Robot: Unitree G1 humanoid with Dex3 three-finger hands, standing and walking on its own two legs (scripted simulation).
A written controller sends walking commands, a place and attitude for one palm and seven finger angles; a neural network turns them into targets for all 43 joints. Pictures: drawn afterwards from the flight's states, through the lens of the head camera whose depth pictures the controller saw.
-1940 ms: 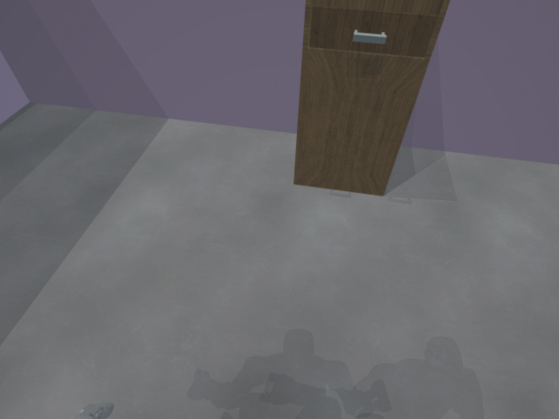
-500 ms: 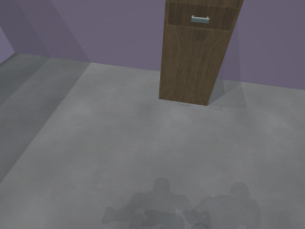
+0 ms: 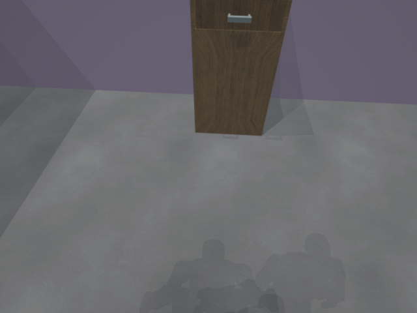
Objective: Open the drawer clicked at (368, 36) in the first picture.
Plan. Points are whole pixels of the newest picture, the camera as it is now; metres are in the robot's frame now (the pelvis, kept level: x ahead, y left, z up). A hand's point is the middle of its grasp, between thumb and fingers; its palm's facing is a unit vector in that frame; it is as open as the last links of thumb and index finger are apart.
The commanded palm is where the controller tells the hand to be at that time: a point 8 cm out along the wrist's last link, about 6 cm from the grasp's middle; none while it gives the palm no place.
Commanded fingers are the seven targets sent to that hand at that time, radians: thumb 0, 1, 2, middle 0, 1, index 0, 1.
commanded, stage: walk to a spot facing it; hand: left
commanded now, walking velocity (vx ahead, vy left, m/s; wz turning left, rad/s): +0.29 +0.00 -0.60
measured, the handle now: (239, 17) +1.36 -0.03 +0.03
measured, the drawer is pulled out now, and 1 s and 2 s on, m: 0.00 0.00 0.00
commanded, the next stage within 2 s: turn to face it in 1.46 s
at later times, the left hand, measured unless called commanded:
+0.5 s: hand out of the picture +0.08 +0.14 -0.15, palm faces -0.12 -0.97 -0.21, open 7.4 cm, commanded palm none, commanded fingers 0.00 0.90 0.90 -0.20 -0.30 -0.20 -0.30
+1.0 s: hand (186, 177) +0.52 +0.12 -0.16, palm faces -0.45 -0.87 -0.19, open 7.4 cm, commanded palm none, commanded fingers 0.00 0.90 0.90 -0.20 -0.30 -0.20 -0.30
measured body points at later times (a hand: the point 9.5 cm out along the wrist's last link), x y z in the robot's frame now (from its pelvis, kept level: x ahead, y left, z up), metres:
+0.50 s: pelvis +0.12 -0.04 +0.01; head +0.14 -0.06 +0.46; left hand +0.09 +0.19 -0.13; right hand +0.18 -0.30 -0.13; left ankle +0.25 +0.10 -0.66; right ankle +0.02 -0.11 -0.73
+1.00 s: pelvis +0.35 -0.02 +0.01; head +0.36 +0.00 +0.46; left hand +0.55 +0.16 -0.14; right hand +0.20 -0.22 -0.13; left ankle +0.34 +0.05 -0.73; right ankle +0.32 -0.18 -0.63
